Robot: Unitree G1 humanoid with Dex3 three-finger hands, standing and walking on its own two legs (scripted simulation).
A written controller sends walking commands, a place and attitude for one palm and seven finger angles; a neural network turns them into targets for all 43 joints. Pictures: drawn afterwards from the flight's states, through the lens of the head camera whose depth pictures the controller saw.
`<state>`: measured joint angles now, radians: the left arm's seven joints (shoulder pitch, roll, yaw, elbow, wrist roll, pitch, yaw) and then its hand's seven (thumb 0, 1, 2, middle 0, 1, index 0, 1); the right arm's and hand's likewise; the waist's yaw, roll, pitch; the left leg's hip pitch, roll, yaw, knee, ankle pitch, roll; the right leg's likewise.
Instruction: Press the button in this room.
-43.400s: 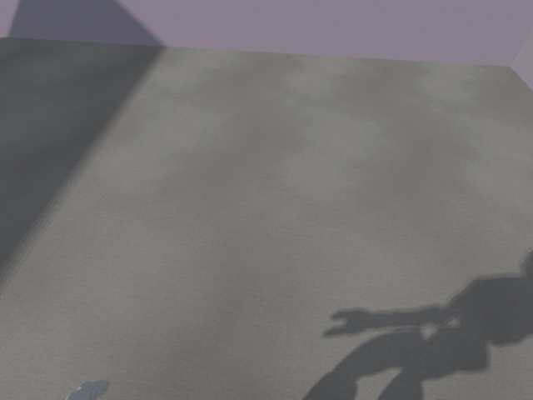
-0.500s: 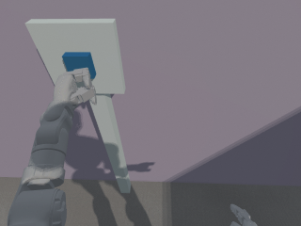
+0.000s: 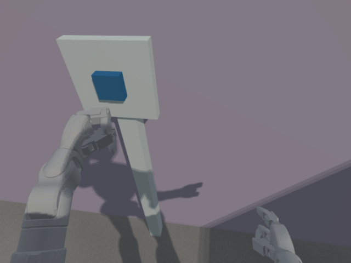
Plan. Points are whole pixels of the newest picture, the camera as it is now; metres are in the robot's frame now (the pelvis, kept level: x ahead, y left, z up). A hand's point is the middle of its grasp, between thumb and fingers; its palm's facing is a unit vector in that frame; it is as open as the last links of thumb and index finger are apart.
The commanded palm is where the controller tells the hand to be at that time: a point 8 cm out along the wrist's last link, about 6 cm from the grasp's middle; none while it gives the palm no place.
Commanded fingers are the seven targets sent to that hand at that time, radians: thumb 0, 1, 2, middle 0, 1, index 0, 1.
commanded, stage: draw the hand back to the body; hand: left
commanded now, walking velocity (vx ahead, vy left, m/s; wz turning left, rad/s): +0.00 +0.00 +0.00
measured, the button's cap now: (110, 85) +0.45 +0.21 +0.22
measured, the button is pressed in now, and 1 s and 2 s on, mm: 0 0 0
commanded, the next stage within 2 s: step back with the hand held close in 1.54 s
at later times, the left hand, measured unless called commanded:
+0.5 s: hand (90, 156) +0.25 +0.19 +0.18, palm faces +0.03 -1.00 -0.07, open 3.1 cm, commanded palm +0.22 +0.24 +0.19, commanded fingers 0.00 0.90 0.90 -1.30 -1.50 -1.30 -1.50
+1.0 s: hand (60, 179) +0.20 +0.23 +0.17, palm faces +0.34 -0.89 -0.30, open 3.1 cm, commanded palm +0.16 +0.28 +0.18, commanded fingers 0.00 0.90 0.90 -1.30 -1.50 -1.30 -1.50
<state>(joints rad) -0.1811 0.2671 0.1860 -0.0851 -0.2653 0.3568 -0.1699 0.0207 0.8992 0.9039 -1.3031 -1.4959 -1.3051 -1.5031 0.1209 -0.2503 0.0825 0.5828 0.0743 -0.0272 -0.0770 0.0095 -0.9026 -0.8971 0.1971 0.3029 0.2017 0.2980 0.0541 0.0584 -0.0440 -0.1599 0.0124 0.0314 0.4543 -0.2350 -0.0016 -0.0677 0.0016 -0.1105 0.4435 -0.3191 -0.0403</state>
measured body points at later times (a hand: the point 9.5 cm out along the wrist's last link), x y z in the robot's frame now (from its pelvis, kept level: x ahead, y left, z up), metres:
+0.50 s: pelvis -0.02 -0.01 +0.00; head -0.06 -0.04 +0.45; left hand +0.25 +0.25 +0.19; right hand +0.16 -0.25 -0.07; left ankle +0.01 +0.12 -0.74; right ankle -0.04 -0.08 -0.74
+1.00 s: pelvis -0.01 +0.02 +0.00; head -0.03 -0.01 +0.45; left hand +0.18 +0.28 +0.19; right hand +0.17 -0.20 -0.09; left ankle +0.01 +0.12 -0.74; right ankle -0.04 -0.08 -0.74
